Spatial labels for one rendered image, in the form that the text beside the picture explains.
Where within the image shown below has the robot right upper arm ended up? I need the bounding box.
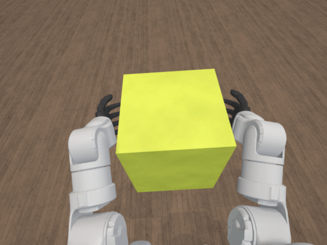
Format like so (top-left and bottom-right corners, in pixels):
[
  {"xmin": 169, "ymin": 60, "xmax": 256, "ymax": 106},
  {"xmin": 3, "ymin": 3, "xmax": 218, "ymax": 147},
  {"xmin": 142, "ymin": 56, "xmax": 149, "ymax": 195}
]
[{"xmin": 227, "ymin": 205, "xmax": 313, "ymax": 245}]

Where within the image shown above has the left robot forearm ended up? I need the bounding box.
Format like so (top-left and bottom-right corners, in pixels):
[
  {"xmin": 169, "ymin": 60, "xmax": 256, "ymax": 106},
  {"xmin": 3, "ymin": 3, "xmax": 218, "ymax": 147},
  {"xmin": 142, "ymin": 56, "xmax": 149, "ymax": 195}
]
[{"xmin": 67, "ymin": 116, "xmax": 117, "ymax": 245}]

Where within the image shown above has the robot left upper arm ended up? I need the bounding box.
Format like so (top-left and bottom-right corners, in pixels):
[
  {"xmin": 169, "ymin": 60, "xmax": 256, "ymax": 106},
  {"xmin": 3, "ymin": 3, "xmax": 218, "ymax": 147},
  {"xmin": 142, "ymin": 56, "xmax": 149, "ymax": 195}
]
[{"xmin": 68, "ymin": 211, "xmax": 128, "ymax": 245}]

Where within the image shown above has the robot left hand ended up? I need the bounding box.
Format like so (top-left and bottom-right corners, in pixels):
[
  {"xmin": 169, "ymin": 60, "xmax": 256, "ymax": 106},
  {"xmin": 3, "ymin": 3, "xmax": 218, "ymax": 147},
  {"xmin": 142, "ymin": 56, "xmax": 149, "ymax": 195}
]
[{"xmin": 95, "ymin": 94, "xmax": 121, "ymax": 135}]

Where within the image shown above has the carton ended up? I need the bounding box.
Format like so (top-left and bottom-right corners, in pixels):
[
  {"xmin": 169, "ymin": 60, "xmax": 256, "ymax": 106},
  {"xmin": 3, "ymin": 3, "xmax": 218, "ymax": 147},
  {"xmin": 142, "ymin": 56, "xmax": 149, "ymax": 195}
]
[{"xmin": 116, "ymin": 69, "xmax": 237, "ymax": 192}]

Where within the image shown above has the robot right hand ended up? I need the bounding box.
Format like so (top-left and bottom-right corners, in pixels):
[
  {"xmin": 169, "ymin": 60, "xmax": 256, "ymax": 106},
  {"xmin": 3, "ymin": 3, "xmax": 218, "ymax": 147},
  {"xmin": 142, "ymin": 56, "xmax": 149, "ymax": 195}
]
[{"xmin": 223, "ymin": 89, "xmax": 250, "ymax": 128}]

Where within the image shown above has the right robot forearm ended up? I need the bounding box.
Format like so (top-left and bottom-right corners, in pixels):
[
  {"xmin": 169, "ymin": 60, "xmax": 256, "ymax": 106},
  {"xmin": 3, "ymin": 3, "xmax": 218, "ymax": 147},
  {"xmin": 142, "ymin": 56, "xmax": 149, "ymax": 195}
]
[{"xmin": 232, "ymin": 111, "xmax": 291, "ymax": 236}]

